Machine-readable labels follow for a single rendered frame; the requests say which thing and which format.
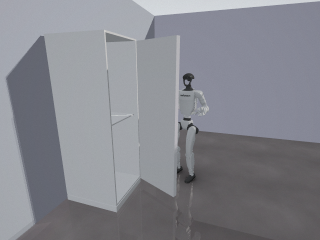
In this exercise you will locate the robot left shin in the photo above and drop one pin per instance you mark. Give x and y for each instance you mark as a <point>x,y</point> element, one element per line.
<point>190,164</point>

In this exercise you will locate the left robot upper arm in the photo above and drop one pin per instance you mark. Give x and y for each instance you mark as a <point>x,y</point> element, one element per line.
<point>200,95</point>

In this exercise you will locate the right robot thigh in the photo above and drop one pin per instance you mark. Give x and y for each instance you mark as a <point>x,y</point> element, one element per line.
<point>178,135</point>

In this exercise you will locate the fridge door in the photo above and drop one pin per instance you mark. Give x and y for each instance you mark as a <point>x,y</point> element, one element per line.
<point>158,67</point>

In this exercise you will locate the robot left hand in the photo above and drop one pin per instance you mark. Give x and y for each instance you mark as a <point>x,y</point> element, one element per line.
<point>201,111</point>

